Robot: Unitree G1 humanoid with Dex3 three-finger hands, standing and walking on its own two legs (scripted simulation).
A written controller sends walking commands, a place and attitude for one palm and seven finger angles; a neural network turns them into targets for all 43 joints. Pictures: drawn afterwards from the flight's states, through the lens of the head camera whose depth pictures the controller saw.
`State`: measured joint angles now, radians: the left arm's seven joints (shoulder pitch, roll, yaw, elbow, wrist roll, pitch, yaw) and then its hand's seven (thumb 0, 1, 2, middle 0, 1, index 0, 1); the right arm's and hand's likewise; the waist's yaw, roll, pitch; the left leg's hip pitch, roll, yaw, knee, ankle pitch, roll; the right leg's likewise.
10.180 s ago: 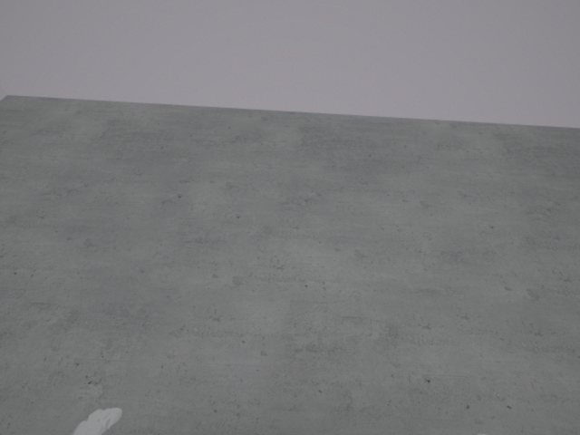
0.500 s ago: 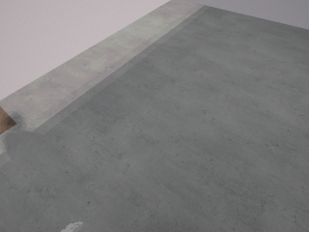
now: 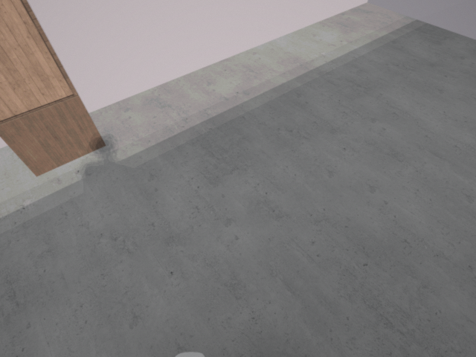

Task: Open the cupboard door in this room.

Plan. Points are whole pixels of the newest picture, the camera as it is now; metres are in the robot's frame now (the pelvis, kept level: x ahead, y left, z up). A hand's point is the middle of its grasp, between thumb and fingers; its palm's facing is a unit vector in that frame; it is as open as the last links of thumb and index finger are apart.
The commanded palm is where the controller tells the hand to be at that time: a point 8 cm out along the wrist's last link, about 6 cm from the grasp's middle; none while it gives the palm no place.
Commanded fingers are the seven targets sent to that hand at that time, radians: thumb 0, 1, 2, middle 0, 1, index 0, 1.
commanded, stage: turn or walk to find it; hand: left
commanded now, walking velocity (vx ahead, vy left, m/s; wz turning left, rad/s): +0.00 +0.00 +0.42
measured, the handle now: out of the picture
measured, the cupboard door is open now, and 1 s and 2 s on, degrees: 0 0 0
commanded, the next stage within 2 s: stand and wait in 0.34 s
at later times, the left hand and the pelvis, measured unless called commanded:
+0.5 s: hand out of the picture +0.02 +0.23 -0.16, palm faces +0.19 -0.94 -0.27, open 7.4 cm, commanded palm none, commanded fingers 0.00 0.90 0.90 -0.20 -0.30 -0.20 -0.30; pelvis -0.03 +0.02 +0.00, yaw +9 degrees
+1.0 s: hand out of the picture -0.10 +0.18 -0.18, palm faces +0.32 -0.92 -0.21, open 7.4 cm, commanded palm none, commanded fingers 0.00 0.90 0.90 -0.20 -0.30 -0.20 -0.30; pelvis -0.06 +0.00 -0.01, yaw +15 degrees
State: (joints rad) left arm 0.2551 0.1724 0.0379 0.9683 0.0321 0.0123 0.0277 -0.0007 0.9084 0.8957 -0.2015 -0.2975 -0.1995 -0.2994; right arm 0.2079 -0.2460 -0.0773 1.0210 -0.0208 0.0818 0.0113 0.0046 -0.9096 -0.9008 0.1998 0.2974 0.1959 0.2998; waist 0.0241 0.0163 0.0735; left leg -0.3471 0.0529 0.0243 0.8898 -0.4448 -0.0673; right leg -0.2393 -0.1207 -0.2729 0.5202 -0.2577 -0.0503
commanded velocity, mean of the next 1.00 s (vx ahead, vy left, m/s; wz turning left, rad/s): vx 0.00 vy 0.00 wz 0.18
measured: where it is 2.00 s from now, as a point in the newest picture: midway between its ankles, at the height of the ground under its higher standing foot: outside the picture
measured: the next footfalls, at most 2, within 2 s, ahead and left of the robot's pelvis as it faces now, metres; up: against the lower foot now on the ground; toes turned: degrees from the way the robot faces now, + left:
left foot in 0.12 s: +0.01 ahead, +0.15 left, +0.00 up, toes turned +8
right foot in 0.54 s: +0.02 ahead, -0.09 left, +0.00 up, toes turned +5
